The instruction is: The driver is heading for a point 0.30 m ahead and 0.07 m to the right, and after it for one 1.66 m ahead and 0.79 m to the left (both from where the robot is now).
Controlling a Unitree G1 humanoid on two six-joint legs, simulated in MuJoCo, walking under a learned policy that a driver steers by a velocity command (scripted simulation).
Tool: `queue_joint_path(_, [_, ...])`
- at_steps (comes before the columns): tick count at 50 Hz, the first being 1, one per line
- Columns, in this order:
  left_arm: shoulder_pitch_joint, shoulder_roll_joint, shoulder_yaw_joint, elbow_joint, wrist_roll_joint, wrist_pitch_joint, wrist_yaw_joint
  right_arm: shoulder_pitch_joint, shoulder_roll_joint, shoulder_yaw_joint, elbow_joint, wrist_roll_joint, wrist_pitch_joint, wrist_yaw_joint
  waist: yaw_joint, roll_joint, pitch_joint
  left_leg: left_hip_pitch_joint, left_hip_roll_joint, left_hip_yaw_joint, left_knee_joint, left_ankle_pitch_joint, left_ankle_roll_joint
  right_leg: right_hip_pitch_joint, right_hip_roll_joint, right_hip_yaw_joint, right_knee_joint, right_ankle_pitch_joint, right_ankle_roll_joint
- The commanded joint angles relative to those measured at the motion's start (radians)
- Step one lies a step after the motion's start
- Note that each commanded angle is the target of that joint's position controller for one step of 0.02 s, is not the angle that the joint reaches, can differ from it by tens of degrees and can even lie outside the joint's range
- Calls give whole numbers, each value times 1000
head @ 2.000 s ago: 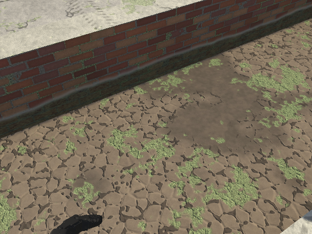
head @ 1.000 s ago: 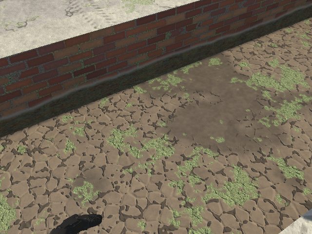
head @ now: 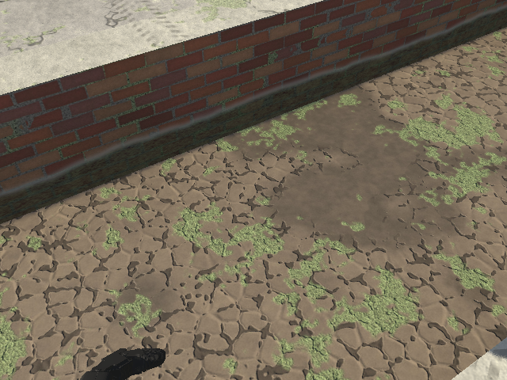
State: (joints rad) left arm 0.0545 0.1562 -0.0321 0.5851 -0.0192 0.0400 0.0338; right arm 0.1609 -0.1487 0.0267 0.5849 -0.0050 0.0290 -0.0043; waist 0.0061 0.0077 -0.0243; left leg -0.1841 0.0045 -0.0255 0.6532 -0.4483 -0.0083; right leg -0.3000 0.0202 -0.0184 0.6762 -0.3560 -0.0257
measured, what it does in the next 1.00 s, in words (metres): stands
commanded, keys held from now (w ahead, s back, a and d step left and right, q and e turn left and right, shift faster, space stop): w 1.00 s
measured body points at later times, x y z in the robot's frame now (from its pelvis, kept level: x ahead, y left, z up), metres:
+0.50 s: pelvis +0.00 +0.00 +0.00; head -0.01 +0.00 +0.45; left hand +0.22 +0.20 -0.06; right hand +0.19 -0.20 -0.08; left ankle -0.06 +0.13 -0.72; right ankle +0.00 -0.10 -0.72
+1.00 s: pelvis +0.00 +0.00 +0.00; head -0.01 +0.00 +0.45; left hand +0.22 +0.20 -0.06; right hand +0.19 -0.20 -0.08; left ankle -0.06 +0.13 -0.72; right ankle +0.00 -0.10 -0.72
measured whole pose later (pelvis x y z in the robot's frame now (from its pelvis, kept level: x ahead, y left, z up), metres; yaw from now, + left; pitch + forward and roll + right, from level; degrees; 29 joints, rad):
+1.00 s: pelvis +0.00 +0.00 +0.00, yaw +0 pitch -1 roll +0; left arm 0.06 0.16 -0.03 0.58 -0.02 0.04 0.03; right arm 0.16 -0.15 0.03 0.59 -0.01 0.03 0.00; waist 0.01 0.01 -0.02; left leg -0.18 0.00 -0.03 0.66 -0.45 -0.01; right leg -0.30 0.02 -0.02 0.68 -0.36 -0.02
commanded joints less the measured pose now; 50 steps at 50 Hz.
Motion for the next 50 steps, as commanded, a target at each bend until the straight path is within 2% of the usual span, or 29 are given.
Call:
queue_joint_path(1, [-122, 75, 20, -103, -3, -13, 5, -70, -52, -15, -88, 1, -23, 1, -6, -17, -47, 12, 5, -29, -77, 250, 32, -4, -48, 67, -139, 194, -31])
queue_joint_path(4, [-115, 77, 20, -105, -1, -11, 6, -60, -57, -16, -83, -1, -25, 2, -5, -9, -41, 11, 8, -33, -77, 262, 33, -9, -45, 67, -139, 187, -33])
queue_joint_path(5, [-150, 70, 20, -115, -1, -17, -4, -98, -75, -17, -105, -6, -15, -2, 8, 15, -7, -6, 29, -58, -69, 477, 33, -26, -46, 41, -76, 372, -34])
queue_joint_path(7, [-67, 67, 19, -89, 4, -25, 2, -41, -73, -23, -83, 1, -19, -3, 0, 11, -157, 80, 20, -41, -64, 331, 35, 32, -39, 43, -106, 232, -28])
queue_joint_path(10, [-120, 74, 20, -103, -3, -15, 5, -70, -54, -16, -87, 2, -23, 1, -4, -10, -48, 14, 8, -34, -80, 265, 35, -1, -44, 62, -133, 198, -30])
queue_joint_path(11, [-155, 68, 20, -114, -4, -15, -3, -109, -71, -16, -110, -3, -11, -3, 9, 9, -1, -13, 25, -54, -68, 463, 32, -25, -48, 38, -78, 379, -31])
queue_joint_path(12, [-82, 67, 19, -96, 2, -16, 4, -53, -66, -20, -84, -1, -18, -2, 1, 2, -114, 50, 14, -38, -68, 298, 34, 18, -42, 50, -116, 222, -30])
queue_joint_path(14, [-153, 69, 21, -113, 0, -18, -4, -102, -71, -16, -109, -4, -11, -3, 7, 6, -13, -4, 28, -57, -67, 474, 33, -26, -46, 37, -75, 380, -32])
queue_joint_path(15, [-81, 66, 19, -95, 2, -20, 3, -50, -67, -21, -84, 0, -19, -2, 0, 1, -130, 59, 15, -39, -68, 301, 35, 25, -42, 50, -113, 224, -31])
queue_joint_path(17, [-117, 76, 20, -103, -2, -14, 6, -66, -53, -15, -88, 2, -22, 1, -6, -13, -47, 14, 7, -33, -77, 263, 33, -9, -45, 62, -134, 196, -30])
queue_joint_path(18, [-155, 68, 20, -114, -2, -17, -3, -105, -71, -15, -108, -5, -12, -3, 7, 6, -9, -7, 26, -56, -66, 467, 32, -25, -48, 40, -76, 381, -33])
queue_joint_path(19, [-81, 68, 19, -96, 1, -18, 4, -52, -68, -21, -85, -1, -19, -2, 1, 1, -119, 52, 12, -38, -66, 296, 33, 22, -42, 51, -115, 224, -31])
queue_joint_path(21, [-115, 76, 20, -103, -1, -15, 5, -63, -54, -15, -87, 1, -23, 1, -6, -13, -52, 17, 7, -34, -77, 265, 33, -6, -44, 63, -133, 195, -30])
queue_joint_path(22, [-154, 68, 20, -114, -2, -18, -4, -104, -72, -16, -108, -5, -13, -3, 7, 7, -10, -7, 26, -57, -66, 469, 33, -25, -48, 40, -75, 380, -33])
queue_joint_path(23, [-80, 69, 20, -96, 1, -19, 3, -52, -68, -21, -84, 0, -19, -2, 1, 3, -120, 53, 13, -39, -66, 298, 34, 22, -42, 51, -115, 223, -31])
queue_joint_path(26, [-154, 69, 20, -114, -2, -18, -3, -104, -72, -16, -108, -5, -13, -3, 7, 8, -10, -7, 27, -58, -66, 472, 33, -25, -47, 40, -74, 380, -33])
queue_joint_path(27, [-79, 69, 20, -96, 2, -19, 4, -52, -69, -21, -84, 0, -19, -2, 1, 3, -121, 53, 13, -39, -66, 301, 34, 22, -41, 50, -114, 224, -31])
queue_joint_path(29, [-114, 76, 21, -103, -1, -15, 6, -64, -55, -15, -87, 1, -23, 1, -6, -11, -53, 17, 8, -35, -77, 269, 34, -5, -43, 61, -131, 197, -30])
queue_joint_path(30, [-153, 69, 20, -114, -1, -18, -3, -104, -72, -16, -108, -5, -13, -3, 7, 8, -10, -6, 26, -58, -66, 474, 33, -25, -47, 39, -73, 382, -33])
queue_joint_path(32, [-69, 67, 19, -90, 4, -22, 2, -46, -69, -21, -85, 1, -16, -4, -1, 2, -151, 71, 14, -37, -59, 316, 32, 29, -42, 45, -107, 238, -28])
queue_joint_path(34, [-118, 73, 20, -102, -3, -16, 5, -68, -51, -14, -89, 2, -22, 1, -7, -14, -64, 19, 6, -33, -76, 259, 32, 1, -45, 62, -131, 199, -29])
queue_joint_path(38, [-114, 77, 20, -105, -1, -11, 6, -62, -57, -16, -83, -1, -25, 3, -4, -9, -41, 9, 6, -36, -77, 262, 33, -8, -45, 66, -136, 187, -33])
queue_joint_path(39, [-149, 71, 21, -115, -1, -17, -3, -99, -76, -17, -105, -6, -15, -2, 8, 14, -7, -8, 27, -61, -67, 477, 33, -26, -46, 40, -74, 373, -34])
queue_joint_path(41, [-66, 67, 20, -90, 5, -24, 2, -42, -74, -23, -82, 1, -19, -3, 0, 11, -157, 77, 18, -43, -63, 330, 35, 32, -39, 43, -104, 232, -28])
queue_joint_path(45, [-118, 77, 21, -104, -3, -11, 6, -70, -55, -16, -86, 2, -23, 2, -4, -11, -36, 5, 4, -35, -78, 260, 34, -8, -45, 63, -135, 194, -30])
queue_joint_path(46, [-152, 69, 20, -115, -3, -15, -3, -105, -72, -15, -108, -4, -12, -3, 9, 9, -1, -14, 25, -58, -66, 468, 32, -28, -47, 38, -75, 378, -32])
queue_joint_path(47, [-77, 67, 20, -96, 3, -18, 4, -48, -69, -21, -82, -1, -19, -2, 2, 4, -122, 52, 14, -43, -67, 303, 35, 23, -41, 49, -112, 221, -31])
queue_joint_path(49, [-152, 71, 22, -113, 0, -19, -3, -101, -73, -16, -108, -4, -12, -3, 7, 8, -13, -4, 28, -62, -67, 481, 34, -26, -45, 36, -71, 380, -32])
queue_joint_path(50, [-80, 67, 20, -95, 2, -21, 4, -50, -69, -21, -83, 0, -20, -2, 1, 4, -129, 58, 15, -43, -67, 307, 36, 26, -41, 48, -110, 224, -31])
